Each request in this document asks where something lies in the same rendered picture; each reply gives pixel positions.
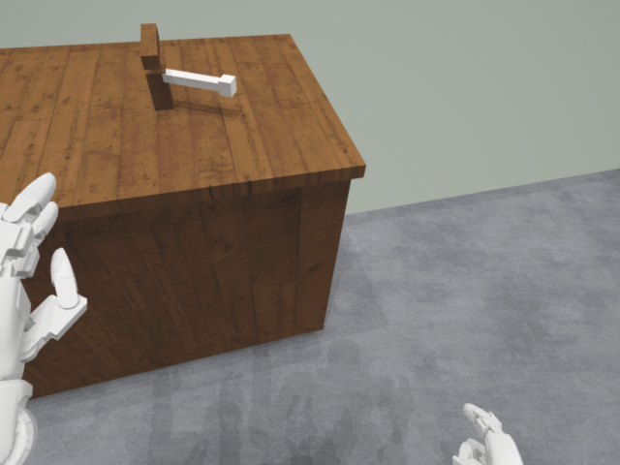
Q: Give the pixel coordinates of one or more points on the robot right hand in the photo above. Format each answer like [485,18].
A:
[498,449]

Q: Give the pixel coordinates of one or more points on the counter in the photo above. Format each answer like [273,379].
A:
[195,224]

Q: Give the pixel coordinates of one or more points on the tap lever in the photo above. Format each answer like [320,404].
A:
[226,85]

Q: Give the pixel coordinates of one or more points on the robot left hand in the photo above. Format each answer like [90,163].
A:
[23,227]

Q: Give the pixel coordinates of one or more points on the robot left forearm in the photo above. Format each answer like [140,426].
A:
[18,427]

